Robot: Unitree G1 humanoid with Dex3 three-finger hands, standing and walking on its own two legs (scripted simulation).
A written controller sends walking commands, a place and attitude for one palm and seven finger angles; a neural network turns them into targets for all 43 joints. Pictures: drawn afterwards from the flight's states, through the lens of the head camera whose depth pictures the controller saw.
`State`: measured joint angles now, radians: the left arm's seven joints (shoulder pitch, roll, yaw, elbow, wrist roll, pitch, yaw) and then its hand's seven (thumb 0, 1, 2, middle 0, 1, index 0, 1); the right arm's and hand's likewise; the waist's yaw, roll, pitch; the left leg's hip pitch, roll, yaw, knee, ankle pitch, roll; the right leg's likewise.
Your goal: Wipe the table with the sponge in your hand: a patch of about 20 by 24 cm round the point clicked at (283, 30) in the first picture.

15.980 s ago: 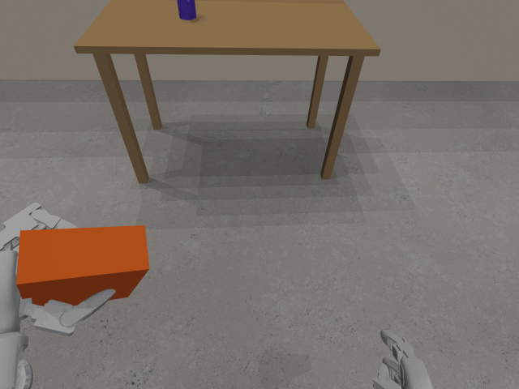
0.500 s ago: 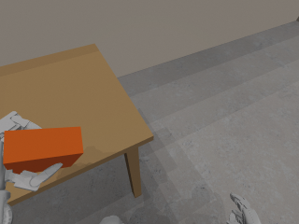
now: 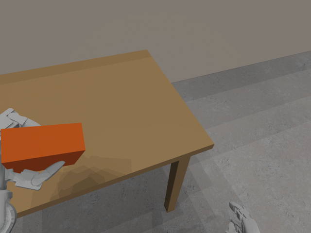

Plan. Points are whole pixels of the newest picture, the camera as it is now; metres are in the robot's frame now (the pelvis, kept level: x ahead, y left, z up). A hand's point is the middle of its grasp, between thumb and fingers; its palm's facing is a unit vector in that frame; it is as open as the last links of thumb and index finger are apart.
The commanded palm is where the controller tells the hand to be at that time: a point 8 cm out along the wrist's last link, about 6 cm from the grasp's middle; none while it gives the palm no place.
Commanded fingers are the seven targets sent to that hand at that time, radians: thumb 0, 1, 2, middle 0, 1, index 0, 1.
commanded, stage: come to a stop and stand still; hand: left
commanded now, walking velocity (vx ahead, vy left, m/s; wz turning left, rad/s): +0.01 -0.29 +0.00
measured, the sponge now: (56, 149) +0.22 +0.22 +0.16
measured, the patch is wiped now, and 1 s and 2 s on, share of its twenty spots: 0.00 0.00 0.00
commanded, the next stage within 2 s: look again from close up in 1.10 s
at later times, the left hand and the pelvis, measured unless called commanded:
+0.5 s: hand (17, 141) +0.22 +0.29 +0.18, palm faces +0.43 -0.83 -0.37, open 9.5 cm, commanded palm +0.15 +0.29 +0.20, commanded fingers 0.00 0.10 1.30 -1.20 -1.60 -1.20 -1.60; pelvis -0.03 +0.02 +0.02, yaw -2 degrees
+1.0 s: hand (21, 129) +0.26 +0.31 +0.17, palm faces +0.31 -0.87 -0.37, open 9.5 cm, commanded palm +0.19 +0.34 +0.20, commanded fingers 0.00 0.10 1.30 -1.20 -1.60 -1.20 -1.60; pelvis +0.02 +0.07 +0.02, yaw -2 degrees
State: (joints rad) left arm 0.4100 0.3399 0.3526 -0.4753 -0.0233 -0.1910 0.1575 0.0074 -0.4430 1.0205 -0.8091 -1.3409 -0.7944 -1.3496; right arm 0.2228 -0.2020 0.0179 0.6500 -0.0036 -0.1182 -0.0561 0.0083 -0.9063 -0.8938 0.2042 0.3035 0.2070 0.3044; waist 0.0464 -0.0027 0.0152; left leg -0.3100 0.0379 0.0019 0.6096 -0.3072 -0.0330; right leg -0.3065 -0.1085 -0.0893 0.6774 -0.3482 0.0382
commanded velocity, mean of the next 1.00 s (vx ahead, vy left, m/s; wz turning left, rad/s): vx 0.01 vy -0.04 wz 0.00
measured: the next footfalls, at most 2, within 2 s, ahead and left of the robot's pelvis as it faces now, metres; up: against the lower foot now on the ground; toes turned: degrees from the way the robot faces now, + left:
right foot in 0.20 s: +0.04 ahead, -0.07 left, +0.00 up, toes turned +0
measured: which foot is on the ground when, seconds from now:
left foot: down 0.00-1.00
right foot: down 0.00-0.00, up 0.02-0.18, down 0.20-1.00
